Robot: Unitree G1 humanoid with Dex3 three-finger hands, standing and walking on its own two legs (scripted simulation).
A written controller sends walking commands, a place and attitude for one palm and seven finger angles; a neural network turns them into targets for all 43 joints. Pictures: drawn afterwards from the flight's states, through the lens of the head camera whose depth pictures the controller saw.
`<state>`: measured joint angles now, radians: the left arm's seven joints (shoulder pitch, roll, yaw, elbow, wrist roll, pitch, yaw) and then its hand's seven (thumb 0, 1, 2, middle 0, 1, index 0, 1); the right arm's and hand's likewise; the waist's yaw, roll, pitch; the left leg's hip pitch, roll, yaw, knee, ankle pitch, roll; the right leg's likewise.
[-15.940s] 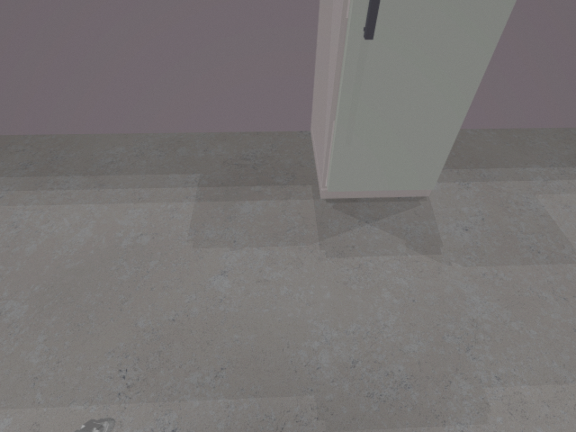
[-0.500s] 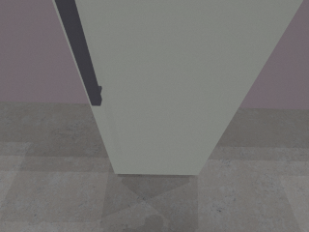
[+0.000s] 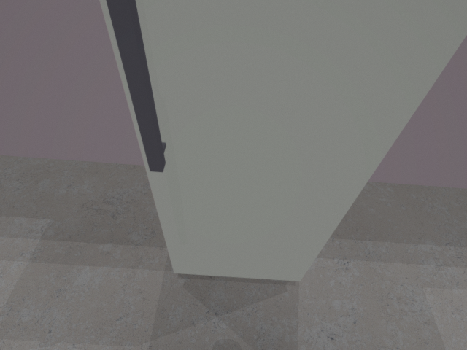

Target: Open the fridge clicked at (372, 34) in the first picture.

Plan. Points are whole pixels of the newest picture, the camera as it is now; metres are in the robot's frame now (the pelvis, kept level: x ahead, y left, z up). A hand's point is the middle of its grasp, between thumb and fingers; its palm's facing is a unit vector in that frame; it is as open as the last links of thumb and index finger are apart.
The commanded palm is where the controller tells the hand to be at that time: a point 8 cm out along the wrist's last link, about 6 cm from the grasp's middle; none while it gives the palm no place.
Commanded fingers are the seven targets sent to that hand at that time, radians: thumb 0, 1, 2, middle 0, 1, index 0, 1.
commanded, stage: come to a stop and stand still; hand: left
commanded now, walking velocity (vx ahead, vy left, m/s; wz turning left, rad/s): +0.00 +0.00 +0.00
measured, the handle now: (141, 62) +0.45 +0.19 +0.25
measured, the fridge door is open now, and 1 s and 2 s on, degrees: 0 0 0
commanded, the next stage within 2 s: look again from close up in 0.68 s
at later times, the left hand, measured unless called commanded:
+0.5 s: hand out of the picture -0.04 +0.18 -0.17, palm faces -0.01 -0.97 -0.24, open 7.4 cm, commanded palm none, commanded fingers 0.00 0.90 0.90 -0.20 -0.30 -0.20 -0.30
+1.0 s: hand out of the picture -0.04 +0.15 -0.17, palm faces +0.00 -0.98 -0.20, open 7.4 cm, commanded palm none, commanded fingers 0.00 0.90 0.90 -0.20 -0.30 -0.20 -0.30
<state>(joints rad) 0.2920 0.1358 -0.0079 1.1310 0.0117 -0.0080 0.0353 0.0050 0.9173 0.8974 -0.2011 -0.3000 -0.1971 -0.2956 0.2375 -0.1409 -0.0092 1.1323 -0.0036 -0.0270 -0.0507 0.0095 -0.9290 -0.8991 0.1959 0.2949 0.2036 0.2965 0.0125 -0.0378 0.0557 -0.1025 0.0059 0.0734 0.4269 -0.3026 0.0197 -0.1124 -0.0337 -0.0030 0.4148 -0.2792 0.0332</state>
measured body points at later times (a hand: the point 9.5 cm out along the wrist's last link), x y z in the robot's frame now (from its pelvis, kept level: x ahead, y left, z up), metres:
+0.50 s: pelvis -0.05 +0.00 +0.00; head -0.05 -0.02 +0.45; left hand -0.04 +0.24 -0.15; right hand -0.05 -0.23 -0.17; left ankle -0.04 +0.10 -0.74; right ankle -0.04 -0.14 -0.74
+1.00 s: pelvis -0.04 -0.02 +0.00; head -0.02 -0.03 +0.45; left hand -0.03 +0.20 -0.16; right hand -0.04 -0.24 -0.17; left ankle -0.04 +0.10 -0.74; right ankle -0.04 -0.14 -0.74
